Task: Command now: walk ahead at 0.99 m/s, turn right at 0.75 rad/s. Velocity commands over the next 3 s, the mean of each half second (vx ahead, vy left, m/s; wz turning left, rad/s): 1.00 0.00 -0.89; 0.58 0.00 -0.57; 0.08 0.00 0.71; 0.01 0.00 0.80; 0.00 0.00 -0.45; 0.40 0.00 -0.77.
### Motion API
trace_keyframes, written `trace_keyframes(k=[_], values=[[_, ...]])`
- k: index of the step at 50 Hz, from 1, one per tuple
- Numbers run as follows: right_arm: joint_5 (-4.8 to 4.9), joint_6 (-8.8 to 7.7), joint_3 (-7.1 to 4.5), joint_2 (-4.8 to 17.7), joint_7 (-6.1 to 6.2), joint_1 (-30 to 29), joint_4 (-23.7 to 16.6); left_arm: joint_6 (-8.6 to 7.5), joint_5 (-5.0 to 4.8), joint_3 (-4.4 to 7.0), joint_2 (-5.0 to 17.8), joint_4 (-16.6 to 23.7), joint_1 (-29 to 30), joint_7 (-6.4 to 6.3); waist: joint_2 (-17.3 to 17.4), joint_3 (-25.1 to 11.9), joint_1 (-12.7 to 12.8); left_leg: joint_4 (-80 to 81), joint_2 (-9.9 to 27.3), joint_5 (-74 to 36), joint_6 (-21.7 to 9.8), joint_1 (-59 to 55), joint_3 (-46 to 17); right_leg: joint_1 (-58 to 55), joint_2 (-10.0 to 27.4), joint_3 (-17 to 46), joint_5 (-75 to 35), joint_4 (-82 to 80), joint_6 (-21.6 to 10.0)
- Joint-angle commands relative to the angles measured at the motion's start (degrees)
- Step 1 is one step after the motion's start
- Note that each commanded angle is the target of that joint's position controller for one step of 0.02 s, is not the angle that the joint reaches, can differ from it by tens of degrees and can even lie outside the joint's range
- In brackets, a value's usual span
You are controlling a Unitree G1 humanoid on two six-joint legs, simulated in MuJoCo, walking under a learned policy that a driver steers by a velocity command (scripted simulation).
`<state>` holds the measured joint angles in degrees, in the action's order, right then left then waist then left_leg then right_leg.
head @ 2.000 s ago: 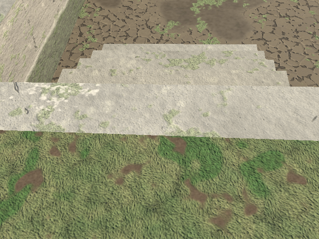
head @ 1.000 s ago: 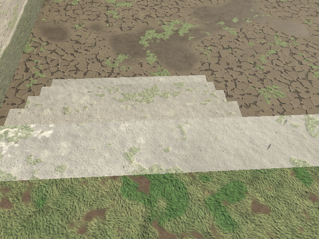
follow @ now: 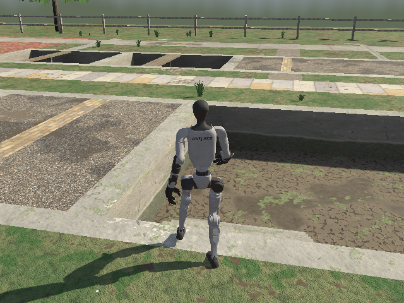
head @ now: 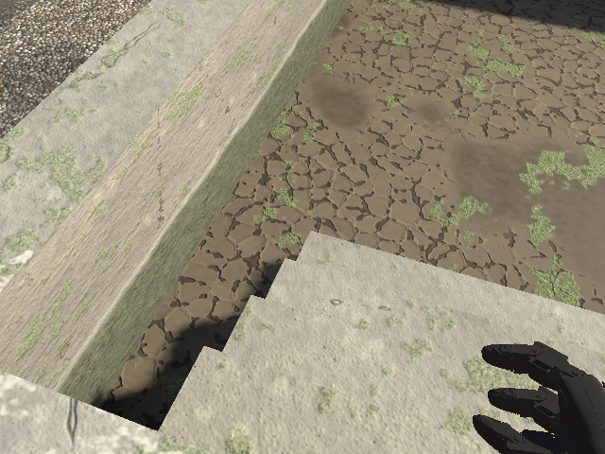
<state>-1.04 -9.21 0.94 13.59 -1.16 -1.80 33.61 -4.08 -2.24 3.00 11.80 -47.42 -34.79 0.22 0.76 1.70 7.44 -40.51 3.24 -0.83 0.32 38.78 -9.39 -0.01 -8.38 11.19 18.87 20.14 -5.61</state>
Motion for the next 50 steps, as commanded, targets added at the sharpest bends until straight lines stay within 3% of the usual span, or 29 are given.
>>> trace_keyframes(k=[1,3,5,6,7,9,11,13,15,18,22,25,28,29,30,31,32,34,35,36,38,40,41,43,46,47,48,49,50], values=[[1.17,-0.41,-2.91,6.77,0.88,-1.87,-4.18,-1.4,-1.3,3.01,10.97,5.98,6.45,-0.89,-4.02,4.23,-4.57,7.84,-4.34,-11.32,1.53,-28.11,4.42,28.33,9.83,13.41,-5.22,-9.21,-6.46],[1.94,-0.44,-4.6,8.06,1.86,1.05,-4.5,0.02,-0.68,2.92,9.92,4.73,4.45,-1.02,-6.02,0.23,-7.05,8.6,-5.56,-5.41,1.45,-33.04,4.23,20.99,9.75,13.53,-15.49,-0.66,-4.52],[2.74,-0.22,-7.17,11.7,2.05,21.75,-1.18,1.38,0.93,2.68,9.82,7.83,9.32,-0.7,-5.59,-12.66,-18.96,3.45,0.18,6.86,-1.58,-52.09,0.94,23.54,7.32,9.33,-24.9,25.9,-0.53],[2.8,0.87,-8.02,16.55,1.77,29.25,-0.22,1.57,2.21,0.97,3.17,7.67,0.45,-0.64,11.4,-22.9,-15.62,4.14,13.67,17.57,-8.59,-66.32,-17.2,32.55,2.69,4.55,6.42,47.48,1.89],[2.41,1.14,-7.72,16.91,0.09,28.67,1.06,1.2,-1.27,-1.27,0.14,9.9,-3.59,-0.9,30.0,-28.37,-12.69,17.4,23.21,32.37,-14.54,-67.53,-44.55,43.57,4.67,0.75,10.8,64.8,2.65],[1.87,2.57,-6.15,7.94,0.38,21.08,-0.17,2.2,-0.91,0.45,7.15,9.77,9.78,-1.96,8.2,-8.56,-14.24,21.71,16.89,27.25,-10.27,-50.23,-29.55,48.66,10.36,-3.39,0.24,67.11,2.85],[0.14,2.86,-5.59,5.61,0.38,17.21,1.54,3.38,0.68,1.14,7.28,11.78,13.19,-1.58,3.42,-3.02,-10.41,20.37,15.1,11.11,-11.72,-36.93,-16.89,43.79,14.83,-2.61,-2.17,63.09,2.52],[2.15,2.23,-4.88,2.47,0.24,14.99,3.57,5.03,-1.0,1.81,6.32,12.5,14.58,-0.8,4.45,0.19,-7.67,19.46,11.21,4.83,-9.85,-31.73,-5.77,42.28,17.94,-1.59,-2.23,56.56,1.48],[2.98,1.98,-5.66,4.87,0.06,16.0,6.17,5.57,-0.01,1.23,5.32,14.53,18.25,0.31,3.25,2.33,-7.73,21.45,13.88,-1.11,-10.78,-30.17,-2.12,45.19,20.15,-2.93,-1.44,47.74,1.19],[0.73,1.43,-7.02,9.92,0.69,16.92,8.02,4.46,0.91,1.42,6.84,13.37,16.99,1.5,-2.43,-1.7,-7.15,16.54,14.63,-7.56,-12.16,-34.05,4.09,46.94,18.58,-5.63,-18.73,49.13,1.74],[0.86,1.7,-5.55,7.36,3.5,19.11,9.56,2.91,1.61,2.27,8.63,14.55,26.64,4.65,-1.73,3.28,-8.71,13.88,6.72,14.03,-2.07,-21.45,20.53,31.98,13.25,-10.22,-54.3,24.75,-0.44],[0.63,2.68,-5.96,9.79,2.66,22.21,10.01,3.49,0.27,2.42,8.21,13.87,26.5,4.72,0.17,4.87,-8.32,6.76,6.79,11.5,-1.13,-19.49,24.55,21.26,10.02,-15.43,-51.32,21.91,-0.08],[2.25,3.79,-6.45,14.01,2.46,18.22,10.1,4.93,0.33,6.38,16.08,4.85,3.09,3.41,6.4,-3.74,2.34,-24.33,10.39,-25.6,1.95,-25.82,24.18,3.92,8.13,-18.34,-44.18,24.64,-2.83],[3.43,2.8,-6.62,14.0,1.97,13.53,9.45,5.66,0.88,8.25,19.54,1.26,-7.42,2.58,2.51,-5.34,8.13,-43.5,8.1,-29.17,3.22,-18.68,22.45,-9.4,8.5,-18.39,-43.09,20.56,-5.9],[4.89,2.79,-6.47,11.51,2.11,9.72,11.33,4.61,2.05,6.88,16.52,-1.64,-14.32,2.49,-11.13,3.22,14.75,-79.16,-1.67,19.45,4.81,-6.56,23.14,-13.49,12.68,-13.43,-47.36,-1.89,-12.7],[1.05,0.7,-5.03,4.05,2.38,15.25,5.24,2.79,3.32,5.91,20.42,-2.2,-5.2,2.13,-29.79,7.54,0.84,-85.14,-5.54,47.09,3.81,16.71,13.95,-19.69,11.31,-4.31,-73.78,16.01,-11.26],[0.26,-0.36,-4.36,6.79,1.88,18.7,2.59,1.8,1.61,5.09,18.01,1.91,-4.55,1.72,-22.45,-2.92,-0.96,-69.4,-3.49,42.38,1.98,20.71,3.33,-24.6,13.92,7.06,-65.13,17.25,-15.76],[0.83,-1.38,-6.87,12.14,2.6,13.18,2.94,0.53,-0.33,3.38,12.05,4.88,5.34,1.85,7.18,-0.58,-6.55,-49.59,-1.0,27.72,-1.58,11.59,2.62,-6.89,13.37,11.7,-44.35,10.06,-10.17],[2.68,-0.69,-6.7,9.07,2.85,14.66,-0.07,0.42,0.5,4.92,17.63,7.25,16.77,0.34,-0.31,-0.53,-14.35,-37.16,-1.7,22.88,2.4,12.36,0.37,5.3,20.34,24.49,-47.74,11.24,-17.85],[4.0,0.71,-6.54,10.19,3.61,13.83,0.15,0.49,1.71,3.8,14.86,10.18,24.86,-0.34,2.1,3.46,-14.44,-23.72,2.34,25.08,5.79,7.15,-2.12,20.92,26.08,33.02,-46.43,11.7,-19.0],[1.31,1.73,-6.44,8.35,3.13,19.71,4.38,1.43,4.47,3.3,13.34,8.72,20.23,-2.88,5.08,-7.63,-13.41,-19.26,-1.73,0.18,5.96,-8.69,0.15,27.77,17.12,23.1,-47.44,20.59,-16.1],[-0.45,1.76,-5.23,4.4,-0.05,18.6,5.06,1.72,0.34,0.83,6.39,4.31,15.18,-6.52,1.67,-7.81,-10.61,3.09,-3.66,-36.47,3.46,-24.68,3.42,37.46,4.5,2.72,-17.61,26.98,-6.21],[-0.29,3.08,-4.76,2.47,-0.52,16.23,4.06,2.1,0.45,0.23,6.61,2.41,11.92,-7.28,0.36,-7.65,-8.92,4.61,-5.71,-42.03,4.09,-29.68,5.83,38.44,2.38,-0.07,-9.31,28.02,-3.77],[0.87,5.83,-4.5,1.6,-0.35,17.3,1.92,3.56,0.8,-0.12,5.72,1.74,13.62,-7.77,-6.3,-5.67,-10.02,6.82,-4.47,-35.75,5.01,-34.2,4.23,38.93,2.84,-0.21,-6.84,33.69,-2.78],[1.37,7.52,-6.8,5.77,-0.58,42.53,11.64,4.41,3.42,-0.54,4.89,3.19,24.75,-4.62,-1.11,-7.5,-22.26,16.19,-3.76,-34.16,3.07,-46.93,8.77,33.67,5.16,-8.38,-25.4,58.95,1.37],[2.23,7.21,-6.2,4.82,-1.05,50.32,15.94,3.18,2.04,-0.41,2.08,2.48,20.04,-4.05,12.03,-2.0,-22.02,30.2,4.48,-46.28,-1.47,-46.29,-2.84,36.36,-0.24,-11.57,9.56,88.42,4.47],[-0.22,5.86,-4.87,6.69,-2.05,41.67,16.47,2.79,2.01,-0.42,-0.72,2.85,5.22,-3.17,26.91,-0.05,-6.17,11.95,6.09,-76.88,-7.0,-52.71,-18.31,53.01,-4.53,-9.43,31.22,101.8,8.72],[-0.31,5.74,-5.64,9.51,-2.05,33.78,14.29,1.81,1.13,-0.75,1.2,4.0,3.49,-2.87,22.56,-0.73,-4.04,9.74,11.75,-80.46,-13.49,-56.66,-23.8,65.03,-1.0,-7.56,29.58,104.55,10.05],[-0.1,6.34,-4.97,6.9,-1.92,34.63,13.35,1.99,1.08,-1.0,2.51,6.82,12.02,-3.33,10.94,-3.66,-8.19,11.66,13.15,-74.09,-15.4,-56.7,-22.96,69.08,-0.03,-8.72,27.68,108.99,9.47]])
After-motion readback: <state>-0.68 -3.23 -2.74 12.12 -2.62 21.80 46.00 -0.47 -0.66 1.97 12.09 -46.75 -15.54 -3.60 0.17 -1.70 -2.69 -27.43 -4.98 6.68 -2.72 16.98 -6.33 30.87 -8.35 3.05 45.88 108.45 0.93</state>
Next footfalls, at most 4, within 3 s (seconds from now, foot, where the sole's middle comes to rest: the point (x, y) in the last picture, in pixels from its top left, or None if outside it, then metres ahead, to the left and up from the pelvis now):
0.10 left None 0.32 0.18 -0.77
0.60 right None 0.54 -0.17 -0.94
0.94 left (414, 378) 0.87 -0.20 -1.11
1.38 right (485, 399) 0.83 -0.40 -1.11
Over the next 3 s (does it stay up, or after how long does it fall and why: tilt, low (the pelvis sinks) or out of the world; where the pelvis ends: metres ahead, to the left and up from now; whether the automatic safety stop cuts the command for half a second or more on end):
stays up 0.93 -0.35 -0.40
